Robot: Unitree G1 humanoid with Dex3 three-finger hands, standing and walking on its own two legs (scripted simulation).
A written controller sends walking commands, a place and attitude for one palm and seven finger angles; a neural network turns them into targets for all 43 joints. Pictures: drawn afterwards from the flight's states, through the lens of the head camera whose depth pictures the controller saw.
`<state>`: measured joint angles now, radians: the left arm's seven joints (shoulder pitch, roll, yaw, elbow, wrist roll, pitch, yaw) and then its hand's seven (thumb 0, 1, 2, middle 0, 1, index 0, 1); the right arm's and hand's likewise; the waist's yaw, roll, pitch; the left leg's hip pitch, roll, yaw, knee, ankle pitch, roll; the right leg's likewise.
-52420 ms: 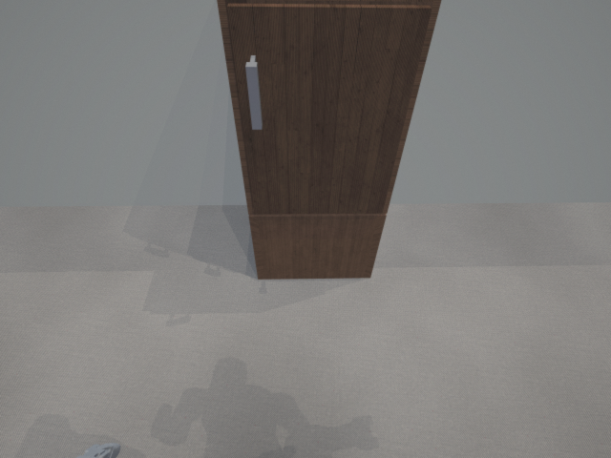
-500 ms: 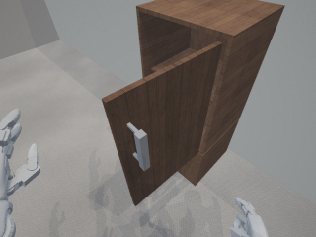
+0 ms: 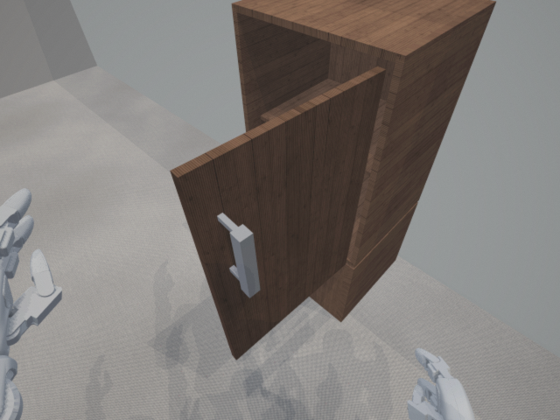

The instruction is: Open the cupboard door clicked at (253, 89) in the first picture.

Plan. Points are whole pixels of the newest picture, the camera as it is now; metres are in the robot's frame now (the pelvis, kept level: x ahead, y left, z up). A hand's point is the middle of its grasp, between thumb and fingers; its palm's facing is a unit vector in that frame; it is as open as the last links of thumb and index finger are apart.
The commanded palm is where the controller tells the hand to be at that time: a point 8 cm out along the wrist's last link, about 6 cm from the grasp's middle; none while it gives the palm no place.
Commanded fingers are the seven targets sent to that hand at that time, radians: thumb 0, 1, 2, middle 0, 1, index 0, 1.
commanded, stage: step back with the hand held close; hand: left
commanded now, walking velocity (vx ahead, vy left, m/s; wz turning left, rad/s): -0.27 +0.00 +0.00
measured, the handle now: (238, 256) +0.34 +0.11 +0.05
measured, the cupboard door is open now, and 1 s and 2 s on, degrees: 86 86 86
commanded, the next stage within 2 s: stop stepping back and stand still in 1.04 s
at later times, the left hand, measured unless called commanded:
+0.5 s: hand (9, 357) +0.13 +0.28 +0.15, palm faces +0.42 -0.74 -0.52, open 7.4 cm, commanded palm +0.07 +0.32 +0.17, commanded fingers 0.00 0.90 0.90 -0.20 -0.30 -0.20 -0.30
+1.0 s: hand out of the picture +0.04 +0.28 +0.15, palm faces +0.44 -0.76 -0.48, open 7.4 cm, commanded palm -0.03 +0.33 +0.17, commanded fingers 0.00 0.90 0.90 -0.20 -0.30 -0.20 -0.30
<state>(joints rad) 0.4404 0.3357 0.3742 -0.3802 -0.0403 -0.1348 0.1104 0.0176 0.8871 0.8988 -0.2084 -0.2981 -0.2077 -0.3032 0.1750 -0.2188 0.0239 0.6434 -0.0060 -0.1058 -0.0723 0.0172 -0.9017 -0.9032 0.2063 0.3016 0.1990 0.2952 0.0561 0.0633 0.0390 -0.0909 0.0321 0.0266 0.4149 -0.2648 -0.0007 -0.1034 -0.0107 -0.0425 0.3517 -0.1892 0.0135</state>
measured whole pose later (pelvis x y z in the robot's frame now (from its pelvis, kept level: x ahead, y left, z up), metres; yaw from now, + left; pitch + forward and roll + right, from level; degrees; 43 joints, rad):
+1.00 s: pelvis -0.15 +0.02 -0.02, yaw +3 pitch +1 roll -1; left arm 0.53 0.42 0.43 -0.55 -0.01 -0.23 0.15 0.01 0.88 0.90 -0.21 -0.30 -0.21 -0.30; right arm 0.16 -0.22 -0.01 0.62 0.00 -0.10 -0.07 0.02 -0.90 -0.90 0.21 0.30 0.20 0.30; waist 0.00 -0.03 0.05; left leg -0.39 -0.01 0.03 0.61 -0.26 0.01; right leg -0.43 0.00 0.05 0.57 -0.16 0.04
